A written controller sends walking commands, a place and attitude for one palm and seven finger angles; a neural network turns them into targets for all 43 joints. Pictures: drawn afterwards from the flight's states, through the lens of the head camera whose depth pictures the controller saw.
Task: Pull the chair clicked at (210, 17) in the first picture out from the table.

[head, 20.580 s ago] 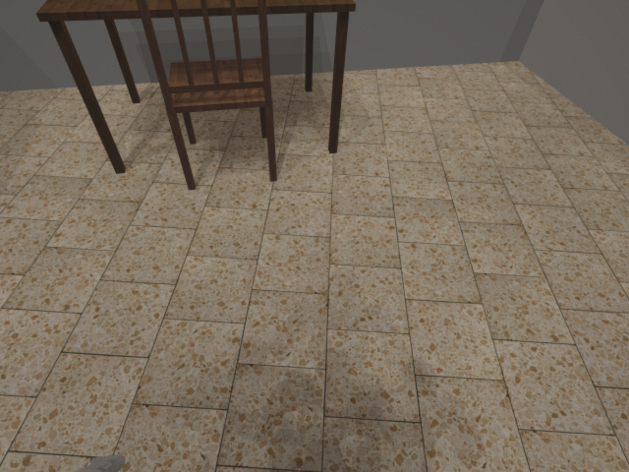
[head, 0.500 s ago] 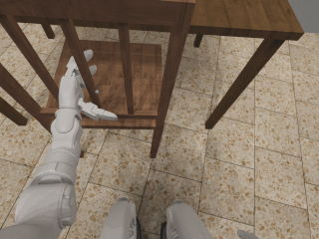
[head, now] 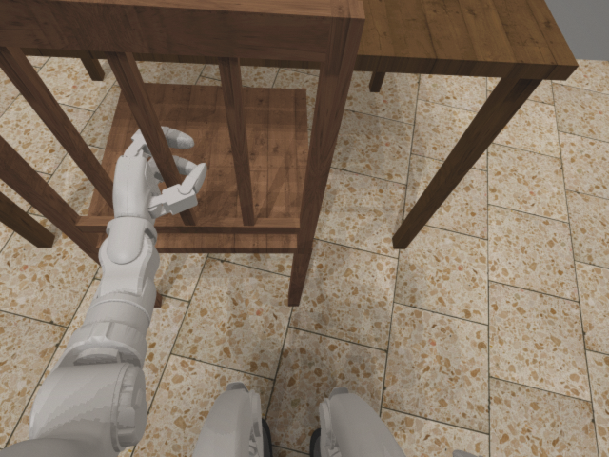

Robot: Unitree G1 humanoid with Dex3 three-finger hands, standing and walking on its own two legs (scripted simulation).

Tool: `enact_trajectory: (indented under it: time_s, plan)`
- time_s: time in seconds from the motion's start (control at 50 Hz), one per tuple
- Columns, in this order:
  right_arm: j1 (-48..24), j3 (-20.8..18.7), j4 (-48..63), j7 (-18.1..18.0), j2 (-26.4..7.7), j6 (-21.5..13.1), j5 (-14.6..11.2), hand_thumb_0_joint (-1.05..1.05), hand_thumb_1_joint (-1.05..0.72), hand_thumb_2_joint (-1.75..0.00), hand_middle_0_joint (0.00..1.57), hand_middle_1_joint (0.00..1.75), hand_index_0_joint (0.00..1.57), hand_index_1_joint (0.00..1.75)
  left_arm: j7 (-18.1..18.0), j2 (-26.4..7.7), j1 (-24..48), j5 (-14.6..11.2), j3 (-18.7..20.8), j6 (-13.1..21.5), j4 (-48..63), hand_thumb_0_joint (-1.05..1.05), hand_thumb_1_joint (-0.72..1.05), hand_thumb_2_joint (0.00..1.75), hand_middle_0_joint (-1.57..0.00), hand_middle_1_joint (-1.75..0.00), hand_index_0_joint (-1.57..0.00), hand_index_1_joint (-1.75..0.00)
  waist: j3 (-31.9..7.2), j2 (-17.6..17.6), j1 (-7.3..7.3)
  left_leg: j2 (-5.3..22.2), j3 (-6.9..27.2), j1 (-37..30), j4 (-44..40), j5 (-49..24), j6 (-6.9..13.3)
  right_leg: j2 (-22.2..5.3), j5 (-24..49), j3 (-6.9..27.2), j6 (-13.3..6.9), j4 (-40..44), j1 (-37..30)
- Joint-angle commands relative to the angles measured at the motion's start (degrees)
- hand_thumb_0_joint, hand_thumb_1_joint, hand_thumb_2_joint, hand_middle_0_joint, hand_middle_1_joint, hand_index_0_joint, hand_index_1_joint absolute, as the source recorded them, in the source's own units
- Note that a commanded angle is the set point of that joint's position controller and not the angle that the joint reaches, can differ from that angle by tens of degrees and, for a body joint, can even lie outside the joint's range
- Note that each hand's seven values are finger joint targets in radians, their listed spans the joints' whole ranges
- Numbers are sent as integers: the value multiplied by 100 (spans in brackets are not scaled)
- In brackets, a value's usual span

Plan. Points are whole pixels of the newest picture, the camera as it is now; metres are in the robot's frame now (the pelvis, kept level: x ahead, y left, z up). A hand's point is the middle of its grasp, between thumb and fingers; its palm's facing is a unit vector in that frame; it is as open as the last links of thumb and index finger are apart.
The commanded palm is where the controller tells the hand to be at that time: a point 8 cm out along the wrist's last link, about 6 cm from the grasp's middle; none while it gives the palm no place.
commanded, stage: hook a spindle and tug to test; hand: left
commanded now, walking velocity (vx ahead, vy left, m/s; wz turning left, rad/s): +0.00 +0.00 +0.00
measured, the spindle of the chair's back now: (164, 160) +0.49 +0.16 +0.04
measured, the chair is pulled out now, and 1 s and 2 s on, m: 0.00 0.03 0.15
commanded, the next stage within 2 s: step backward, pulling the chair out in 0.68 s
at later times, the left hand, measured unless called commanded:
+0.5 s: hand (183, 194) +0.44 +0.14 +0.03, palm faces -0.01 -1.00 -0.03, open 5.1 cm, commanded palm +0.40 +0.18 +0.02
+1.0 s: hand (184, 196) +0.43 +0.13 +0.04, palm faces +0.03 -0.99 -0.11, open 5.1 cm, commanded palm +0.42 +0.18 +0.04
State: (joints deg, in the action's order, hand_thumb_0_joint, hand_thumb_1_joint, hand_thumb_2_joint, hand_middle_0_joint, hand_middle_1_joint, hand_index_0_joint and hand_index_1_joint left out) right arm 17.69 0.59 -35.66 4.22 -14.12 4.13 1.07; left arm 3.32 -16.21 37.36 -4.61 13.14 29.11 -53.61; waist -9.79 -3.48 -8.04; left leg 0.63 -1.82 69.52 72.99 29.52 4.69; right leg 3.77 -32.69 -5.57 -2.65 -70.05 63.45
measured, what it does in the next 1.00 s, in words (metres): rises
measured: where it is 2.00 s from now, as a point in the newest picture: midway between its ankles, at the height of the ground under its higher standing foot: outside the picture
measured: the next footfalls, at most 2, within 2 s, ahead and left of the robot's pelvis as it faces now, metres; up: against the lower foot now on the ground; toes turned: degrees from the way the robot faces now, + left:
left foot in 1.80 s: +0.00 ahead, +0.13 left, +0.00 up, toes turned -2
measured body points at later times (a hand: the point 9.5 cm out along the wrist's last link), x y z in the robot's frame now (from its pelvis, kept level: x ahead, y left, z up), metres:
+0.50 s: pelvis +0.02 +0.00 +0.01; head +0.15 +0.02 +0.44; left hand +0.44 +0.19 +0.03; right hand +0.09 -0.25 -0.11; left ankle +0.04 +0.07 -0.62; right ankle +0.00 -0.10 -0.62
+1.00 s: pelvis +0.04 +0.01 +0.08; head +0.14 +0.01 +0.52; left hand +0.43 +0.19 +0.05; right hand +0.12 -0.24 -0.05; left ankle +0.04 +0.07 -0.62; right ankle +0.00 -0.10 -0.62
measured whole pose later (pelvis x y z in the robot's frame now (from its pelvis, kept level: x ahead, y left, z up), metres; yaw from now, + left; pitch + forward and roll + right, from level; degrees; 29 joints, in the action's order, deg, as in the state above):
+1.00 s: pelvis +0.04 +0.01 +0.08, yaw +0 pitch +17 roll -3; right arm 16.8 1.8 -31.5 -3.0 -13.1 9.7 -3.8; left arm -5.0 -10.7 24.1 -5.3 4.3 10.4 -45.5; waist -5.3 -3.1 -5.3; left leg -0.9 -3.8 41.8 48.3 23.6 5.2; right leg 3.6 -25.0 -1.3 -0.7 -45.4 36.8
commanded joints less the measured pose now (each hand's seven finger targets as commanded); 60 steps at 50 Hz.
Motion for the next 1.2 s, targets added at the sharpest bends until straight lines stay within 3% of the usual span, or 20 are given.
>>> enact_trajectory:
  time_s: [0.0, 0.06, 0.12, 0.18, 0.46, 0.6, 0.66, 0.74, 0.76, 0.78, 0.8, 0.84, 0.86, 0.88, 0.9, 0.94, 1.0, 1.02, 1.1, 1.18]
  plan:
    - [709, -373, 386, -78, -991, -94, -15, 0, -90, -90, 20, 30, 20, 30, 71, -843, 2081, -11, 60, 492, 1265, 0, 90, 90, -50, -145, -50, -145, -2712, -285, -111, 72, 794, -2979, -737, -2309, -297, -22, 1912, 415, 47, 833, -501]
    - [627, -380, 461, -55, -956, -94, -24, 0, -90, -90, 20, 30, 20, 30, 131, -699, 1607, -88, 9, 466, 1467, 0, 90, 90, -50, -145, -50, -145, -2910, -441, 18, 54, 736, -3139, -756, -2544, -323, -28, 2124, 432, 41, 868, -683]
    - [598, -384, 525, -42, -955, -86, -50, 0, -90, -90, 20, 30, 20, 30, 173, -679, 1110, -176, 43, 395, 1606, 0, 90, 90, -50, -145, -50, -145, -2915, -266, 98, 59, 703, -3110, -792, -2712, -317, -26, 2323, 425, 48, 880, -881]
    - [544, -383, 561, -37, -941, -78, -69, 0, -90, -90, 20, 30, 20, 30, 193, -567, 1051, -155, -115, 341, 1745, 0, 90, 90, -50, -145, -50, -145, -2625, -205, 56, 66, 688, -3012, -836, -2535, -311, -30, 2206, 416, 55, 922, -815]
    - [444, -426, 742, 17, -905, -133, -97, 0, -90, -90, 20, 30, 20, 30, 135, -269, -140, -245, -341, 225, 2570, 0, 90, 90, -50, -145, -50, -145, -2711, -313, 242, 131, 713, -3450, -877, -3283, -383, -38, 2577, 362, 59, 869, -857]
    - [378, -422, 822, 3, -895, -160, -117, 0, -90, -90, 20, 30, 20, 30, 137, -311, -841, -318, -338, 96, 2930, 0, 90, 90, -50, -145, -50, -145, -2729, 6, 320, 79, 605, -3244, -882, -3425, -330, -54, 3050, 429, 78, 909, -1344]
    - [340, -398, 757, -30, -864, -172, -117, 0, -90, -90, 20, 30, 20, 30, 146, -325, -529, -277, -348, 114, 2823, 0, 90, 90, -50, -145, -50, -145, -2415, 27, 227, 61, 581, -2972, -859, -3081, -319, -67, 2890, 435, 91, 886, -1239]
    - [320, -396, 725, -65, -867, -212, -89, 0, -90, -90, 20, 30, 20, 30, 151, -401, -338, -274, -262, 165, 2835, 0, 90, 90, -50, -145, -50, -145, -2559, -177, 244, 44, 572, -3030, -777, -3155, -329, -85, 2916, 457, 81, 818, -1170]
    - [318, -401, 694, -72, -860, -217, -96, 0, -90, -90, 20, 30, 20, 30, 152, -295, -136, -265, -385, 162, 2845, 0, 90, 90, -50, -145, -50, -145, -2552, -185, 165, 73, 613, -3150, -774, -3188, -346, -89, 2846, 430, 84, 831, -1032]
    - [575, -391, 1104, -301, -784, 188, -408, 0, -90, -90, 20, 30, 20, 30, -365, -1634, 1283, 250, -209, -431, 4041, 0, 90, 90, -50, -145, -50, -145, -4016, -668, 350, 141, 449, -4960, -1876, -2890, -282, -518, 3242, 1012, 122, 1976, -3322]
    - [676, -391, 1211, -480, -712, 258, -430, 0, -90, -90, 20, 30, 20, 30, -616, -1394, 1368, 258, -306, -777, 4123, 0, 90, 90, -50, -145, -50, -145, -3717, -803, 252, 77, 468, -5275, -2064, -3094, -249, -467, 3797, 960, 176, 2305, -3452]
    - [492, -337, 1153, -655, -754, 350, -463, 0, -90, -90, 20, 30, 20, 30, -800, -976, 455, 268, -504, -1224, 3552, 0, 90, 90, -50, -145, -50, -145, -3106, -684, 267, 152, 558, -5098, -2281, -3331, -218, -504, 4106, 914, 245, 2397, -3254]
    - [244, -291, 1074, -698, -759, 436, -458, 0, -90, -90, 20, 30, 20, 30, -798, -753, -31, 295, -693, -1491, 2825, 0, 90, 90, -50, -145, -50, -145, -2323, -672, 318, 298, 844, -4630, -2770, -2701, -292, -514, 3063, 791, 176, 2504, -2997]
    - [240, -270, 998, -766, -744, 477, -486, 0, -90, -90, 20, 30, 20, 30, -842, -553, 45, 259, -874, -1620, 2575, 0, 90, 90, -50, -145, -50, -145, -1870, -370, 304, 354, 855, -4470, -2863, -2704, -168, -511, 3146, 825, 278, 2627, -3124]
    - [278, -276, 942, -794, -785, 491, -535, 0, -90, -90, 20, 30, 20, 30, -900, -519, 186, 238, -897, -1672, 2327, 0, 90, 90, -50, -145, -50, -145, -1818, 131, 356, 431, 801, -4676, -2944, -2455, -115, -587, 3031, 915, 422, 2936, -3313]
    - [424, -256, 768, -898, -831, 521, -470, 0, -90, -90, 20, 30, 20, 30, -982, -451, 413, 325, -970, -1761, 1805, 0, 90, 90, -50, -145, -50, -145, -1670, 348, 276, 448, 686, -4839, -3032, -3495, -84, -597, 4301, 930, 520, 3087, -3655]
    - [481, -295, 591, -984, -871, 517, -423, 0, -90, -90, 20, 30, 20, 30, -943, -492, 862, 318, -949, -1638, 1403, 0, 90, 90, -50, -145, -50, -145, -1776, -13, 311, 605, 671, -5549, -3215, -5107, -138, -659, 5256, 945, 514, 3153, -3926]
    - [496, -315, 544, -995, -853, 517, -406, 0, -90, -90, 20, 30, 20, 30, -925, -492, 779, 319, -895, -1595, 1188, 0, 90, 90, -50, -145, -50, -145, -1744, -204, 332, 695, 739, -5846, -3291, -5507, -145, -628, 4970, 916, 462, 3162, -3841]
    - [368, -424, 410, -941, -795, 418, -301, 0, -90, -90, 20, 30, 20, 30, -774, -339, 632, 303, -999, -1427, 852, 0, 90, 90, -50, -145, -50, -145, -1437, -1112, 388, 1194, 1311, -6982, -3787, -6670, -99, -437, 1904, 796, 262, 3106, -3105]
    - [265, -405, 388, -820, -699, 288, -156, 0, -90, -90, 20, 30, 20, 30, -705, -235, 445, 286, -994, -1361, 949, 0, 90, 90, -50, -145, -50, -145, -1359, -1405, 469, 1363, 1405, -7714, -3960, -7607, -278, -433, 1172, 752, 186, 2932, -2883]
